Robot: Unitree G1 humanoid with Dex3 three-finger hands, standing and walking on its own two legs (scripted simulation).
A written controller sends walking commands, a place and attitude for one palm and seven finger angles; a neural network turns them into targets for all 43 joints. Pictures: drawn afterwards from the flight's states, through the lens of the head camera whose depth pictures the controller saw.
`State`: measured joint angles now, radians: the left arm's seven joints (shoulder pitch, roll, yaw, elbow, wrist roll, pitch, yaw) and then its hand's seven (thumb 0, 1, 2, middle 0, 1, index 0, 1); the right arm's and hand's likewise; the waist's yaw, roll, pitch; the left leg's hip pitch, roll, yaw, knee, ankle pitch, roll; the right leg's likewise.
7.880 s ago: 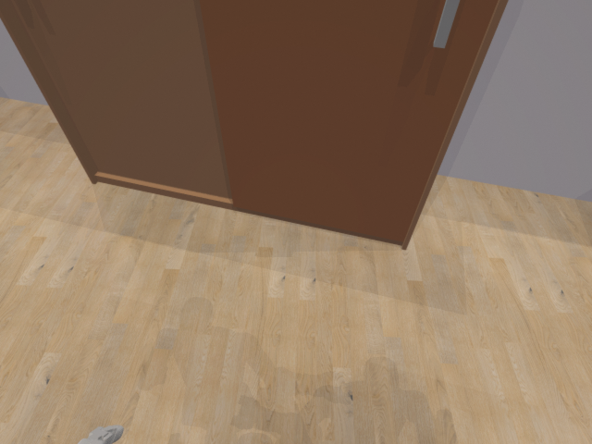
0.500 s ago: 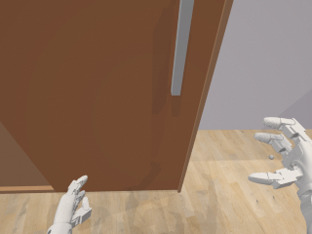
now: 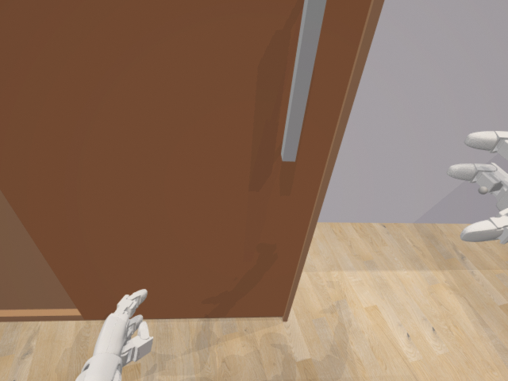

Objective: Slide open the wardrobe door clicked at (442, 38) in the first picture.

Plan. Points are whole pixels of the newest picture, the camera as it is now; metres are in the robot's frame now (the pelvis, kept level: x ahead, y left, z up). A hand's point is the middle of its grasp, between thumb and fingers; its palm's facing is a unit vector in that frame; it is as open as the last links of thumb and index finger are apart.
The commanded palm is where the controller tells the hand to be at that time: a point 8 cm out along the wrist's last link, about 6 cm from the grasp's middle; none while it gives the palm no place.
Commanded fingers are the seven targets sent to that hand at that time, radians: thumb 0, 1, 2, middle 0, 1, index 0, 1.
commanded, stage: raise the hand with hooked fingers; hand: right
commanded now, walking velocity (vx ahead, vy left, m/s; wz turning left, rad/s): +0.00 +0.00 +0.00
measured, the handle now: (298, 81) +0.55 -0.08 +0.26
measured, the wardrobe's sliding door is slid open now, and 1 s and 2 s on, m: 0.00 0.00 0.00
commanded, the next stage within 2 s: move the hooked fingers beside the handle in 0.42 s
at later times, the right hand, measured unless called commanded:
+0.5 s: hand (484, 197) +0.28 -0.29 +0.23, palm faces +0.08 +0.99 -0.09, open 14.0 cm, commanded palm +0.24 -0.33 +0.24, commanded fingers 0.00 0.50 -0.30 0.30 1.20 0.30 1.20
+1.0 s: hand (425, 168) +0.34 -0.23 +0.23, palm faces +0.03 +1.00 -0.05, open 14.0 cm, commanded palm +0.31 -0.29 +0.23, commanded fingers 0.00 0.50 -0.30 0.30 1.20 0.30 1.20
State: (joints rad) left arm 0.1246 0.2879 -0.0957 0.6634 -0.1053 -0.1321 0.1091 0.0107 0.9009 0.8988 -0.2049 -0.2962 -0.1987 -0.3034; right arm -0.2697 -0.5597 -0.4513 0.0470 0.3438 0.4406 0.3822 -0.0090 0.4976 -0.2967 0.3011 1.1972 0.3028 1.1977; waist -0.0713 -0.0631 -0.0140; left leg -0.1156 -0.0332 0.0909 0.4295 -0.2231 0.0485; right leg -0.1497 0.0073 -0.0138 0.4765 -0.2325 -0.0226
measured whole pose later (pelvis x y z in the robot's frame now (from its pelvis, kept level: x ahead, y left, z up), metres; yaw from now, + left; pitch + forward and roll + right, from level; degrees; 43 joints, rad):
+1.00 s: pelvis +0.02 +0.00 +0.00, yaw +1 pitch -4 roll +0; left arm 0.14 0.27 -0.09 0.65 -0.10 -0.11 0.11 0.01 0.90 0.90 -0.20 -0.30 -0.20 -0.30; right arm -0.36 -0.46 -0.35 0.08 0.29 0.46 0.29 -0.01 0.50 -0.30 0.30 1.20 0.30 1.20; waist -0.05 -0.04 -0.03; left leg -0.12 -0.03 0.07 0.43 -0.24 0.05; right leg -0.14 0.02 -0.03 0.44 -0.24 -0.03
